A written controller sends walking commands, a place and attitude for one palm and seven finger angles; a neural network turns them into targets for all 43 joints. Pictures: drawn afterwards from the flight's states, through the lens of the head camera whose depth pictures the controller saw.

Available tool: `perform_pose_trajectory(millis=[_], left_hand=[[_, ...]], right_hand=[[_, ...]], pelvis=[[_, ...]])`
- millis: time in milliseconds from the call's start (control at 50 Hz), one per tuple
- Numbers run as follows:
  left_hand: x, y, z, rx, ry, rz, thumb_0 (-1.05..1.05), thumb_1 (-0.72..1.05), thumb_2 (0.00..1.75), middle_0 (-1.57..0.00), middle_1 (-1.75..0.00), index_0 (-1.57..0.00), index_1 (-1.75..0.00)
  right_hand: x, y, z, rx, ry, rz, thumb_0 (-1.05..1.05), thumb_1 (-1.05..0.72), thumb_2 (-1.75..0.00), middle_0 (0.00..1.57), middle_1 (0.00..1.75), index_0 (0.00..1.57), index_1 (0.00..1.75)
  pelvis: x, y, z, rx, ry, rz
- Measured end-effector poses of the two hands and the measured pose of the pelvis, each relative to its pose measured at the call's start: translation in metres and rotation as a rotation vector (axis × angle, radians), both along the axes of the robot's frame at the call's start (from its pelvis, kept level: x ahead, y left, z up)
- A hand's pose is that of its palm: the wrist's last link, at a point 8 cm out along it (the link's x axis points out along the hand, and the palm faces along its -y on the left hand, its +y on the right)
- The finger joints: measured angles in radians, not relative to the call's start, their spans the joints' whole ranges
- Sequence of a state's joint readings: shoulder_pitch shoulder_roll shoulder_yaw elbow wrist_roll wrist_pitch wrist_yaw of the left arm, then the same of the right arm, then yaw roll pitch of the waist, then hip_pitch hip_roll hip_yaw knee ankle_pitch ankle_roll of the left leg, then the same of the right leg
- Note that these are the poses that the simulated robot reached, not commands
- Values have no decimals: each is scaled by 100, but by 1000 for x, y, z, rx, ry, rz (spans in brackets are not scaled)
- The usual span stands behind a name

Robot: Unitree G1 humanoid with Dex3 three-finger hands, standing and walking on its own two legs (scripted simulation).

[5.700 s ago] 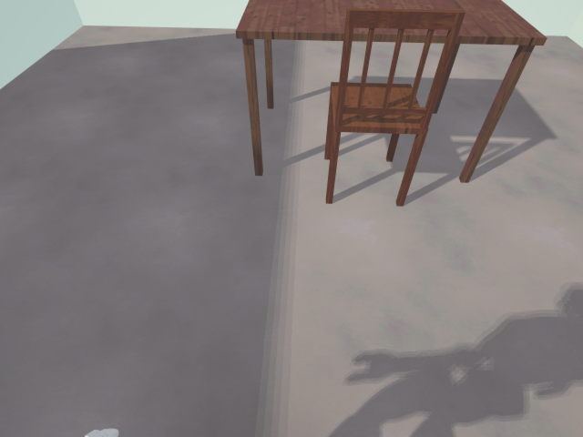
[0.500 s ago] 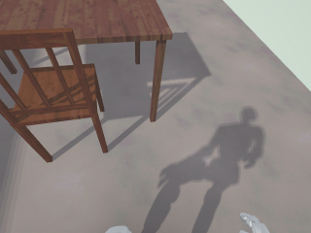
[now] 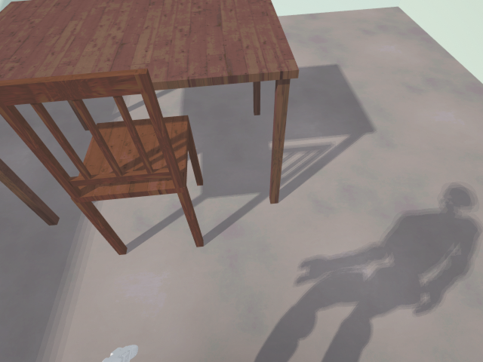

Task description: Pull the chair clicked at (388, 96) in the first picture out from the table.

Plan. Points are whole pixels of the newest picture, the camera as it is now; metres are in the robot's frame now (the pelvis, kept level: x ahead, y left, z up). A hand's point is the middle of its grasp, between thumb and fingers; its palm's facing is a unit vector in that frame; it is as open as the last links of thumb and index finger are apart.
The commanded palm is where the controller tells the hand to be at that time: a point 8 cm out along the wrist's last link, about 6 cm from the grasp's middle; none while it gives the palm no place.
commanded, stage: take the last steps up to it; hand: left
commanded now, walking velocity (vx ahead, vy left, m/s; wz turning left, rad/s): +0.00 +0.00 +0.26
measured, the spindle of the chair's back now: (100, 141) +0.67 +0.43 -0.08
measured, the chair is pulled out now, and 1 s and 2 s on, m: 0.00 0.00 0.00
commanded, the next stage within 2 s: come to a stop and stand still in 1.00 s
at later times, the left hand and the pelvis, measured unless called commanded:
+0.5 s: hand out of the picture -0.10 +0.20 -0.17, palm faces +0.26 -0.94 -0.21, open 7.4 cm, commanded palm none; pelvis +0.02 +0.04 +0.00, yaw +8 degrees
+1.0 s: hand (141, 308) +0.24 +0.23 -0.16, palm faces +0.14 -0.96 -0.23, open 7.3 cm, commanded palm none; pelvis +0.17 +0.03 -0.01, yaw +7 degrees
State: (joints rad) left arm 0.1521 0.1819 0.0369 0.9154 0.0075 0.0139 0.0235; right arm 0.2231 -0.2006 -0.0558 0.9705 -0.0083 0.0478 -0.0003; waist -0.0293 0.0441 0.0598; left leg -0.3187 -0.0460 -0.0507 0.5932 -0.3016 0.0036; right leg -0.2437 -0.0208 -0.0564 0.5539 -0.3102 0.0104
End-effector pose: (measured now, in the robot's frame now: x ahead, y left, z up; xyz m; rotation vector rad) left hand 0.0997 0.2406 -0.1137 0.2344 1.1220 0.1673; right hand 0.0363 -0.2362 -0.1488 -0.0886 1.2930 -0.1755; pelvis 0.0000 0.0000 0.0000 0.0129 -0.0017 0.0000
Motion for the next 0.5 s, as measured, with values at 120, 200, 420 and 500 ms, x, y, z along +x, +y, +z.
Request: perform_pose_trajectory(millis=[120,200,420,500], left_hand=[[-31,-20,10,-5,18,54,0,91,90,-21,-30,-20,-30],[-58,-21,11,-12,38,119,0,92,90,-21,-30,-20,-30],[-179,-2,-3,-72,289,308,0,91,90,-21,-30,-20,-30],[-213,11,-20,-119,417,357,0,91,90,-20,-30,-20,-30]], right_hand=[[-4,-18,1,9,44,30,1,-90,-90,20,30,20,30],[0,-23,5,2,56,79,1,-91,-90,19,30,20,30],[76,16,26,-27,-38,253,1,-91,-90,19,30,19,30],[110,47,26,-52,-136,289,1,-91,-90,19,30,20,30]], pelvis=[[-4,-13,9,17,-17,52],[-4,-17,12,24,-20,87],[8,12,16,15,-4,142],[20,37,3,-21,-4,144]])
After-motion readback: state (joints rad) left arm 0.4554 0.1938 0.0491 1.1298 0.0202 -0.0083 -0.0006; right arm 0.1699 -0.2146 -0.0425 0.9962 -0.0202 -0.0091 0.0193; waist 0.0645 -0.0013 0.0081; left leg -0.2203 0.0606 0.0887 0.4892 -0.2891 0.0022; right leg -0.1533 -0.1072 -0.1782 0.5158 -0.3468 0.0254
